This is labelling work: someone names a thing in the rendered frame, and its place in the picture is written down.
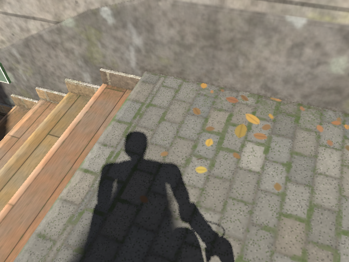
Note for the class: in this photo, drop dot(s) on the stairs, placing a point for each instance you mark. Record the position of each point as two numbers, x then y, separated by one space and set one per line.
40 150

